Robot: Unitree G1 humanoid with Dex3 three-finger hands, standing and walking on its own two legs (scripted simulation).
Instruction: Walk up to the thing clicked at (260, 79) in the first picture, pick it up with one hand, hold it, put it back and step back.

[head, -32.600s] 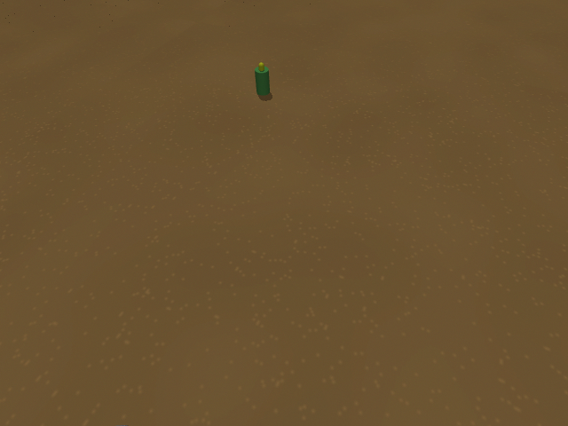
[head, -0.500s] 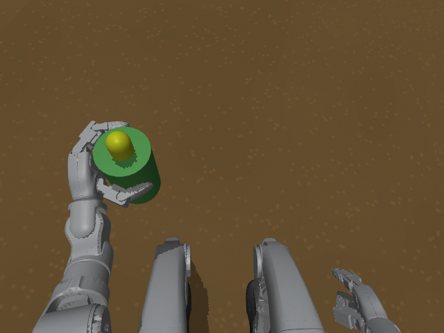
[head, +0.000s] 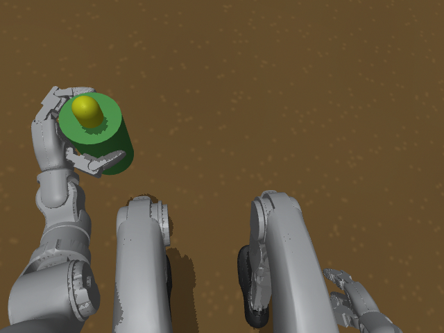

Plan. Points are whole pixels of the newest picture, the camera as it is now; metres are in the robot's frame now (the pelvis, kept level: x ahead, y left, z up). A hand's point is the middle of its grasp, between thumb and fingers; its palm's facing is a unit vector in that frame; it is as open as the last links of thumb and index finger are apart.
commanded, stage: crouch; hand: left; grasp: from the side
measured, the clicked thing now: (99, 133) +0.44 +0.21 -0.05
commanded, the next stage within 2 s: lower in 0.76 s
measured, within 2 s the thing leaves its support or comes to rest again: neither
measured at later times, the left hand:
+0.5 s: hand (103, 143) +0.45 +0.23 -0.13, palm faces +0.17 -0.99 +0.01, open 11.9 cm
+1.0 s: hand (110, 148) +0.45 +0.23 -0.17, palm faces +0.15 -0.99 +0.00, open 11.9 cm
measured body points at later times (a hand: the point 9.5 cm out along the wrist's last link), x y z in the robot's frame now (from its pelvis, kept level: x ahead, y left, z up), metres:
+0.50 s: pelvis +0.00 +0.00 -0.06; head +0.21 +0.08 +0.33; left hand +0.43 +0.28 -0.12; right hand +0.12 -0.27 -0.17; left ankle +0.09 +0.13 -0.34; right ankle +0.10 -0.12 -0.34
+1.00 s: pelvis +0.00 +0.01 -0.08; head +0.23 +0.10 +0.30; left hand +0.44 +0.28 -0.17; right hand +0.11 -0.27 -0.17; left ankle +0.09 +0.13 -0.34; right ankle +0.10 -0.12 -0.34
